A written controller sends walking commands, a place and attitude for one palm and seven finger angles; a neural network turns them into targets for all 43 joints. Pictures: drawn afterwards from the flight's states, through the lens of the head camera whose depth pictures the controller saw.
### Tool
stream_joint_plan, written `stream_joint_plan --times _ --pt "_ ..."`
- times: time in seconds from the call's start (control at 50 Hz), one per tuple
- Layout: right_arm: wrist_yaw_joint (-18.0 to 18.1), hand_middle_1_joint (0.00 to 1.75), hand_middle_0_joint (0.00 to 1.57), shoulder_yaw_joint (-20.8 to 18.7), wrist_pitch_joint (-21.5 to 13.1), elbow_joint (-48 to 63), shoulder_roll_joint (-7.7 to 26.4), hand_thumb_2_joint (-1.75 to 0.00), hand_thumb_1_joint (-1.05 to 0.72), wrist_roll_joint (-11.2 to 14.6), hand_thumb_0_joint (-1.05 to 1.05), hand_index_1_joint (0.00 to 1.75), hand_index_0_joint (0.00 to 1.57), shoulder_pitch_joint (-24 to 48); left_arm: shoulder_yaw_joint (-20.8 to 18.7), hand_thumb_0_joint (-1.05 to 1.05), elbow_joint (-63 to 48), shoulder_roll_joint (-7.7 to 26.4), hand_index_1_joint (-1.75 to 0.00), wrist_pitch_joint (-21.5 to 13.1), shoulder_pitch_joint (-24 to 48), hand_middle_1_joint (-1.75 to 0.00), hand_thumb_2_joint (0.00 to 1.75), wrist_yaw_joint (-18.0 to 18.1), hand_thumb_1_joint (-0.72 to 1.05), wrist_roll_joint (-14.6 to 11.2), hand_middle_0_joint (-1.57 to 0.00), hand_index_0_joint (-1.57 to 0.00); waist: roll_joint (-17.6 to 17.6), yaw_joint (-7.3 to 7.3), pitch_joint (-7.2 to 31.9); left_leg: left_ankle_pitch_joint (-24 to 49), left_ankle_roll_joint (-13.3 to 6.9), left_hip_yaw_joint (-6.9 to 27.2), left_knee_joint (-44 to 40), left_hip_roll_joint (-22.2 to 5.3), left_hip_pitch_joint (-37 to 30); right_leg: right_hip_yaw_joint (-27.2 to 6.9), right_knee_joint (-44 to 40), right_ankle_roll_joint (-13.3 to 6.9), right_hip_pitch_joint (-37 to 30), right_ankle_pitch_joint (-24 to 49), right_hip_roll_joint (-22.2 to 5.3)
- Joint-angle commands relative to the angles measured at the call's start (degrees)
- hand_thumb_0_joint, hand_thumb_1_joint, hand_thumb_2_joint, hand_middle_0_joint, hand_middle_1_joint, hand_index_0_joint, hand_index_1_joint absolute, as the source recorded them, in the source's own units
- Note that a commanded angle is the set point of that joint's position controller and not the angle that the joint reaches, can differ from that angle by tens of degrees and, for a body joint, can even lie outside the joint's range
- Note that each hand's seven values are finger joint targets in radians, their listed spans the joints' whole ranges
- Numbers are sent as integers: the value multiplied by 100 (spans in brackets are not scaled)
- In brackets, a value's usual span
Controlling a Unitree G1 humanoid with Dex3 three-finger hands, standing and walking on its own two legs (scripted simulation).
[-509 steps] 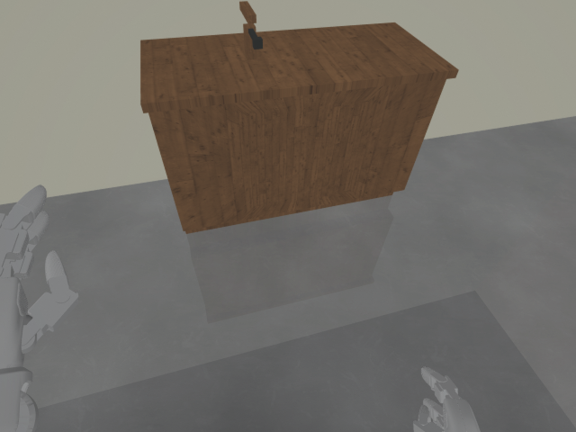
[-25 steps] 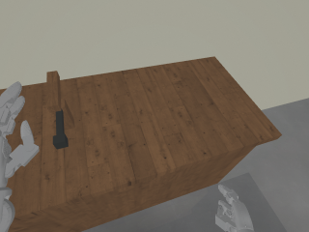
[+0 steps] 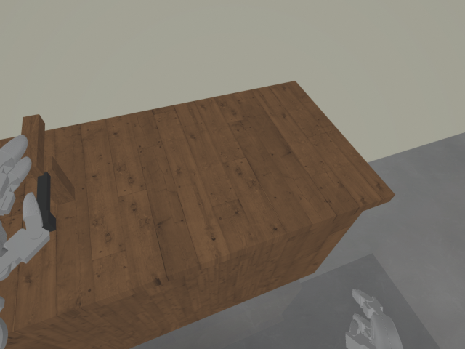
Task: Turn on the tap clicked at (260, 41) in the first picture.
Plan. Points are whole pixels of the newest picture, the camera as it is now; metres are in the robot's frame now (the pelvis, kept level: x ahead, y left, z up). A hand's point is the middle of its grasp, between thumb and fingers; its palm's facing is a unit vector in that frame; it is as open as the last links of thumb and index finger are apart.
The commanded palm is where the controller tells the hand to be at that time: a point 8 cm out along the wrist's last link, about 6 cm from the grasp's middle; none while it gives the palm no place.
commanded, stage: come to a stop and stand still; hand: left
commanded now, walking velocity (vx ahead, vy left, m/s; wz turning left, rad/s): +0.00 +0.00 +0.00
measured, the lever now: (42, 222) +0.29 +0.34 +0.04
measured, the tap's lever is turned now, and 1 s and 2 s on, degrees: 0 0 0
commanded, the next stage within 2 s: look again from close up in 1.92 s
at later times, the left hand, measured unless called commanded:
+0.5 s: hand (1, 256) +0.20 +0.29 +0.15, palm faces +0.34 -0.85 -0.40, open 7.4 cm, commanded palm +0.14 +0.32 +0.18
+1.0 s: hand out of the picture +0.21 +0.38 +0.15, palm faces +0.36 -0.86 -0.37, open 7.4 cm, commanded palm +0.15 +0.41 +0.18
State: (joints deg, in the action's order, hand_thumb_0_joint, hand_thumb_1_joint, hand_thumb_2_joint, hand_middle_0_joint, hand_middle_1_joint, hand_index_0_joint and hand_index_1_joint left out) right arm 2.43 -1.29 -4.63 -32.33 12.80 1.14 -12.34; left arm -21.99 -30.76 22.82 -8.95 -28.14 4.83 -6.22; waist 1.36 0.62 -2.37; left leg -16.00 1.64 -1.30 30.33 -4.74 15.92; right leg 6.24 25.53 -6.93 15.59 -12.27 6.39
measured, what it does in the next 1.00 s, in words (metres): shifts its weight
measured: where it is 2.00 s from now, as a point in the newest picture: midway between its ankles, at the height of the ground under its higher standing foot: outside the picture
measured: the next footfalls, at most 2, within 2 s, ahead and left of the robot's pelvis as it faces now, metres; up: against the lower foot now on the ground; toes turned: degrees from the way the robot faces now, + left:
none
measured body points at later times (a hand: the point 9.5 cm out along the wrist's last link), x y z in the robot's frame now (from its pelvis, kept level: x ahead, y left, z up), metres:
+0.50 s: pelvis -0.03 +0.05 +0.01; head +0.00 +0.03 +0.45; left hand +0.17 +0.33 +0.17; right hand +0.15 -0.19 -0.08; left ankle +0.00 +0.15 -0.73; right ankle +0.02 -0.03 -0.73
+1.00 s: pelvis -0.01 +0.13 +0.00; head +0.02 +0.16 +0.45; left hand +0.18 +0.42 +0.17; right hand +0.17 -0.07 -0.06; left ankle +0.00 +0.15 -0.73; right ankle +0.02 -0.03 -0.73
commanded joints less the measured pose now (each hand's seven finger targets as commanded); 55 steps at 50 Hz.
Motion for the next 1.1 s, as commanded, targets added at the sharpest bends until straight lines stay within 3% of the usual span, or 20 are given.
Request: stream_joint_plan --times 0.0,0.1,0.22,0.24,0.26,0.28,0.3,0.32,0.36,0.4,0.44,0.48,0.5,0.56,0.62,0.7,0.82,0.88,1.0,1.08 --pt "57 30 20 -206 -312 905 635 -90 -90 18 0 30 20 645 -777 0 -1184 1102 -30 -360 206 -30 90 151 90 19 -20 -20 -453 -101 901 828 -389 166 -250 -237 -382 -1153 -690 1056 -482 1260 -1215" --pt "20 30 20 -129 -279 889 595 -90 -90 85 0 30 20 655 -661 0 -1071 949 -30 -351 119 -30 90 273 90 92 -20 -20 -363 -122 1084 886 -341 123 -112 26 -338 -1358 -856 1194 -1093 1995 -1414" --pt "20 30 20 -61 -190 887 590 -90 -90 54 0 30 20 640 -535 0 -851 836 -30 -325 -3 -30 90 299 90 140 -20 -20 -109 -145 926 884 -388 247 -350 -12 -499 -1306 -1048 1150 -937 1369 -1391" --pt "87 30 20 -369 -614 420 697 -90 -90 -86 0 30 20 -575 -3617 0 -2074 5203 -30 -857 5850 -30 90 196 90 899 -20 -20 783 -56 -164 582 -92 -1041 -196 499 -438 -858 -1689 2300 219 2874 -763" --pt "88 30 20 -210 -629 345 280 -90 -90 -100 0 30 20 15 -1578 0 1064 2048 -30 -682 2862 -30 90 -83 90 409 -20 -20 348 -144 1066 876 -322 -663 -762 524 -399 -533 -675 1820 -993 3162 -937" --pt "54 30 20 -337 -659 854 576 -90 -90 0 0 30 20 66 -1426 0 818 1676 -30 -694 1244 -30 90 -2 90 265 -20 -20 106 -461 641 1065 -255 -498 -463 357 -396 -1168 -730 1878 -963 3495 -1002" --pt "-48 30 20 -283 -627 735 629 -90 -90 54 0 30 20 295 -538 0 1273 591 -30 -585 639 -30 90 -10 90 189 -20 -20 -822 -387 912 1269 -280 -482 -547 203 -636 -1101 -295 1383 -1286 3469 -1203" --pt "-67 30 20 -257 -578 795 705 -90 -90 9 0 30 20 271 -391 0 697 645 -30 -633 858 -30 90 -32 90 209 -20 -20 -1053 -362 1173 1213 -347 -275 -607 96 -351 -1075 -89 1164 -1471 2544 -1256" --pt "-175 30 20 -155 -613 856 640 -90 -90 57 0 30 20 361 -34 0 200 457 -30 -650 703 -30 90 3 90 198 -20 -20 -781 -375 1093 676 -385 -129 -641 61 -152 -1121 -312 1115 -1326 1136 -1200" --pt "-219 30 20 -60 -628 875 507 -90 -90 127 0 30 20 537 144 0 8 324 -30 -609 264 -30 90 64 90 180 -20 -20 66 -388 821 74 -449 -96 -534 129 -212 -1245 -807 1151 -831 -15 -1200" --pt "-148 30 20 -64 -629 954 545 -90 -90 63 0 30 20 424 -196 0 -368 789 -30 -620 589 -30 90 115 90 245 -20 -20 1147 -347 632 -284 -403 7 -285 343 -131 -1477 -1412 1037 -437 -1265 -1340" --pt "-55 30 20 -40 -669 942 533 -90 -90 16 0 30 20 457 -593 0 -491 1137 -30 -627 824 -30 90 169 90 262 -20 -20 1474 -305 475 -233 -376 64 -112 392 -342 -1652 -1682 772 98 -2012 -1502" --pt "-12 30 20 -5 -659 864 549 -90 -90 7 0 30 20 619 -945 0 -794 1520 -30 -649 996 -30 90 247 90 296 -20 -20 943 -286 455 -120 -378 99 -234 360 -592 -1644 -1620 632 345 -1950 -1501" --pt "54 30 20 28 -770 850 532 -90 -90 -73 0 30 20 572 -661 0 -986 1130 -30 -775 1473 -30 90 270 90 304 -20 -20 -578 -228 549 -178 -403 396 -896 211 -523 -1406 -1084 534 -32 -1411 -1234" --pt "39 30 20 74 -880 815 551 -90 -90 -83 0 30 20 597 -539 0 -1193 1028 -30 -891 1736 -30 90 258 90 391 -20 -20 -1574 -238 573 -962 -523 889 -1639 -214 333 -949 -254 606 -914 -584 -920" --pt "-122 30 20 30 -1051 768 501 -90 -90 -49 0 30 20 523 -344 0 -1001 757 -30 -924 1317 -30 90 188 90 468 -20 -20 -1272 -275 759 179 -418 885 -1491 -318 66 -696 61 576 -1133 360 -858" --pt "-228 30 20 -36 -802 721 607 -90 -90 -82 0 30 20 257 -143 0 -372 438 -30 -853 698 -30 90 51 90 445 -20 -20 -519 -189 389 882 30 1138 -1752 -518 35 -607 197 616 -658 113 -759" --pt "-189 30 20 -70 -702 779 600 -90 -90 -90 0 30 20 277 -401 0 -401 702 -30 -846 955 -30 90 78 90 451 -20 -20 -417 -204 451 1336 154 1056 -1628 -576 -189 -643 130 612 -609 132 -830" --pt "-212 30 20 -41 -696 850 551 -90 -90 -114 0 30 20 523 -444 0 -1480 937 -30 -909 1415 -30 90 117 90 482 -20 -20 -1085 -234 916 3100 328 809 -1347 -484 -1285 -504 506 584 -216 -169 -759" --pt "-265 30 20 -102 -657 865 568 -90 -90 -174 0 30 20 392 -388 0 -1618 872 -30 -853 1081 -30 90 149 90 464 -20 -20 -1152 -223 1123 4282 381 800 -1067 -579 -1778 -455 511 540 -65 -403 -770"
